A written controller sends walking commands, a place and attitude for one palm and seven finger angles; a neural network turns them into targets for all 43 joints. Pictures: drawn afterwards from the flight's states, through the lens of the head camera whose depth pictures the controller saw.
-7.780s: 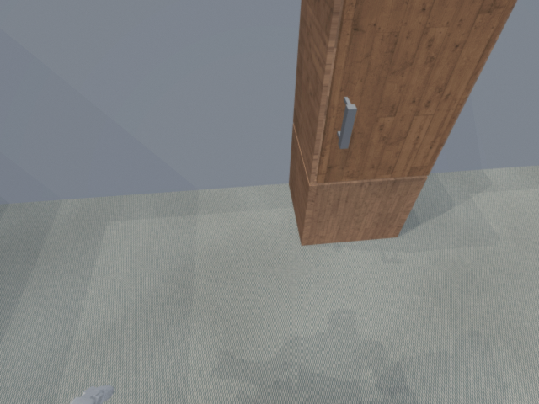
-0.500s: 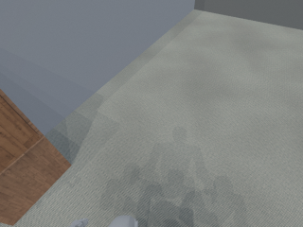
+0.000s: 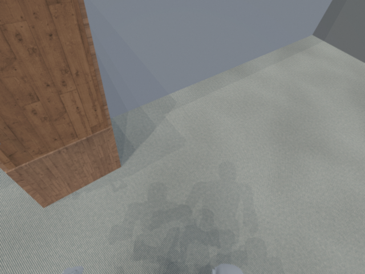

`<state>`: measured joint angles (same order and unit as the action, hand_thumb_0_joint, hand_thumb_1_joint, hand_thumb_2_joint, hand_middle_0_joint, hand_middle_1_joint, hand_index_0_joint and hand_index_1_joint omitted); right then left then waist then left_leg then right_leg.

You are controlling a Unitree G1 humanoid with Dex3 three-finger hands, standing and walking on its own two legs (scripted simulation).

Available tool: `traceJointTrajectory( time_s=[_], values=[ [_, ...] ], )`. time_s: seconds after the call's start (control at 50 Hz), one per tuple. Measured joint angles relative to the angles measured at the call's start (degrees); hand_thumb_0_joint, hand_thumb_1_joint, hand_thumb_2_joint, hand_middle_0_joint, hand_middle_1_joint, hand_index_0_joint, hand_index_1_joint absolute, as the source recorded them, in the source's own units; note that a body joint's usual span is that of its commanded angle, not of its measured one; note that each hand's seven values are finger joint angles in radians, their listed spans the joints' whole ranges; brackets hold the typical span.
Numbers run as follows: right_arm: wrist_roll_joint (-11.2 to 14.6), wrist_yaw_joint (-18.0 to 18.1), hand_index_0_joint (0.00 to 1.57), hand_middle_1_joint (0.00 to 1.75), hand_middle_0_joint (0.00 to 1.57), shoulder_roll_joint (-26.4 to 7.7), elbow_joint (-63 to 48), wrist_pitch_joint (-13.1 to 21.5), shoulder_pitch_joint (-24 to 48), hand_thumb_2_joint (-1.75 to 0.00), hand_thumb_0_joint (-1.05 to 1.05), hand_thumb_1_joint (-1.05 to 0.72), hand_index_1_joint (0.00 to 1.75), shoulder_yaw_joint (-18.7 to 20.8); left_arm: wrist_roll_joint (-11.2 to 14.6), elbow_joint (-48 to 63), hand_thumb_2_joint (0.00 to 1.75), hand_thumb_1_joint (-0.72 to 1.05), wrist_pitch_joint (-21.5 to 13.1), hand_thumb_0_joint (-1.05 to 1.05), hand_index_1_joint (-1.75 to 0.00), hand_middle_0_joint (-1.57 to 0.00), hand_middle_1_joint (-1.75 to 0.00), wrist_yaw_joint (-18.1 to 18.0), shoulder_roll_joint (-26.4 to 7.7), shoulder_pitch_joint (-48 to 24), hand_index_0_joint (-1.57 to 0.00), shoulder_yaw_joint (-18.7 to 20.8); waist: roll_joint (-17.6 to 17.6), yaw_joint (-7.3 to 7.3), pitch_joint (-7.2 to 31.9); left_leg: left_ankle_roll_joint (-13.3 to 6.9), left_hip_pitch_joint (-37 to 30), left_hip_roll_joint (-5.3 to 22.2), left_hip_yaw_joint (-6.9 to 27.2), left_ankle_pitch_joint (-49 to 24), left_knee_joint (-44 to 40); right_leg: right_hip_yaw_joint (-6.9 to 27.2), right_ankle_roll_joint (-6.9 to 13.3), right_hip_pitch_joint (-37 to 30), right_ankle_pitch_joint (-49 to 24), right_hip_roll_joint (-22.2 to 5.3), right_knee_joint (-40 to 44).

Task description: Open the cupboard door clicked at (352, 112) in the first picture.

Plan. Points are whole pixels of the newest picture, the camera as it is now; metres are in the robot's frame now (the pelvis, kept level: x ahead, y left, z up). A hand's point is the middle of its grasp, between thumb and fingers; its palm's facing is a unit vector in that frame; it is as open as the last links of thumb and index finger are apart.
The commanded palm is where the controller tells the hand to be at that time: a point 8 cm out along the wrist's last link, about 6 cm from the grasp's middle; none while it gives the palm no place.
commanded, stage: turn to face it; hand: left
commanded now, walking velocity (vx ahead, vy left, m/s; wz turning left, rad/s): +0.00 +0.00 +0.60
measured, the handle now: out of the picture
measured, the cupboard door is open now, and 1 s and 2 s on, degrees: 0 0 0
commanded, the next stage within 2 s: take the last steps up to it in 1.04 s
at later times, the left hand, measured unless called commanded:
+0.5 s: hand out of the picture +0.05 +0.18 -0.15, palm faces +0.26 -0.91 -0.31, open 7.3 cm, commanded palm none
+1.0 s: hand out of the picture -0.17 +0.15 -0.20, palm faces +0.58 -0.78 -0.23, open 7.3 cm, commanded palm none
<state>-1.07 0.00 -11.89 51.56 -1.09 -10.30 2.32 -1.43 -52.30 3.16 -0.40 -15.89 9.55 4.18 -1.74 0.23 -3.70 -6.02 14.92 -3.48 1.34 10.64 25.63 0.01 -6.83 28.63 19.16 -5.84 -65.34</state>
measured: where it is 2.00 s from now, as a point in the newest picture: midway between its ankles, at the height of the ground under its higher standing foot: outside the picture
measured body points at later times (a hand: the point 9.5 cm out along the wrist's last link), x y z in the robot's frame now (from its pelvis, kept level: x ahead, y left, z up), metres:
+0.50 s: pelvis -0.02 -0.06 -0.01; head +0.00 -0.07 +0.44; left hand +0.03 +0.23 -0.13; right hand +0.05 -0.31 -0.16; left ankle +0.03 +0.05 -0.74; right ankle +0.00 -0.18 -0.75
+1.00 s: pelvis -0.05 -0.01 -0.02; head -0.03 +0.03 +0.43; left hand -0.20 +0.20 -0.18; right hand +0.20 -0.15 -0.14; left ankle -0.11 +0.06 -0.74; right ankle +0.00 -0.18 -0.70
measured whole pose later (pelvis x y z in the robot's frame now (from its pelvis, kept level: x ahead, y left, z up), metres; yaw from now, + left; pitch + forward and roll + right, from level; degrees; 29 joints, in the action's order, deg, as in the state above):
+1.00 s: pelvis -0.05 -0.01 -0.02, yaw +34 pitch +0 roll +0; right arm -1.0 -0.5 -13.0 52.1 -1.2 -5.4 2.4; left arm -1.1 -56.1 3.5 -1.3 -14.6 17.2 2.7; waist -3.5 -2.7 -5.8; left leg -2.2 15.2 -0.1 -3.6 19.9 35.8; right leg -4.9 -4.3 19.1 31.4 -9.0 -52.7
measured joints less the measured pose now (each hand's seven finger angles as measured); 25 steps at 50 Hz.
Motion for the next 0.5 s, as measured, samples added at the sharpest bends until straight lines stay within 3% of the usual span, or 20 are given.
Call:
traceJointTrajectory(
  time_s=[0.16, 0.34, 0.4, 0.46, 0.5],
  values=[
    [-0.27, 0.03, 0.2, 0.3, 0.21, 1.06, 1.23, -0.51, -3.8, -0.9, 0.0, -0.91, 0.3, 0.47, 0.15, 1.04, 0.9, 0.91, 0.11, 0.0, -0.3, -0.2, -0.3, -0.47, 0.69, -3.05, -0.2, -0.18, 0.47, 2.11, 1.34, -0.19, 0.27, -2.82, 4.77, -2.1, -1.45, 1.88, -0.12, -2.26, 1.17, 2.01, 5.9],
    [-0.66, 0.14, 0.2, 0.3, 0.21, 0.1, 2.77, -1.77, -7.2, -0.9, 0.0, -0.91, 0.3, 1.45, 0.67, 2.35, 0.9, 0.91, 0.09, 0.0, -0.3, -0.2, -0.3, -0.82, 2.13, -4.93, -0.2, -0.83, 3.01, 4.3, 1.47, 1.4, 2.17, -4.74, 11.04, -4.35, -1.59, 2.98, 1.64, -6.08, 4.78, 5.69, 15.69],
    [-0.7, 0.01, 0.2, 0.3, 0.21, -0.49, 3.22, -2.44, -7.6, -0.9, 0.0, -0.91, 0.3, 1.86, 1.01, 2.89, 0.9, 0.91, -0.21, 0.0, -0.3, -0.2, -0.3, -1.0, 2.62, -4.53, -0.2, -1.12, 3.96, 4.31, 1.6, 2.5, 2.91, -5.18, 13.17, -4.97, -1.4, 3.25, 2.56, -8.93, 4.6, 7.06, 21.69],
    [-0.47, -0.31, 0.2, 0.3, 0.21, -1.14, 3.34, -3.13, -7.42, -0.9, 0.0, -0.91, 0.3, 2.45, 1.29, 3.33, 0.9, 0.91, -0.82, 0.0, -0.3, -0.2, -0.3, -1.11, 2.73, -2.8, -0.2, -1.35, 4.4, 3.43, 2.14, 3.99, 4.24, -5.88, 14.36, -4.82, -0.01, 2.8, 3.81, -14.16, 0.87, 7.61, 32.68],
    [-0.17, -0.31, 0.2, 0.3, 0.21, -1.44, 3.12, -3.46, -6.89, -0.9, 0.01, -0.91, 0.3, 2.93, 0.83, 3.31, 0.9, 0.91, -1.29, 0.0, -0.3, -0.21, -0.3, -1.34, 2.42, -1.28, -0.21, -1.35, 3.97, 2.43, 2.46, 5.92, 8.14, -6.29, 12.08, 3.24, 7.35, 2.98, 5.97, -16.22, -1.33, 6.83, 38.38]
  ],
)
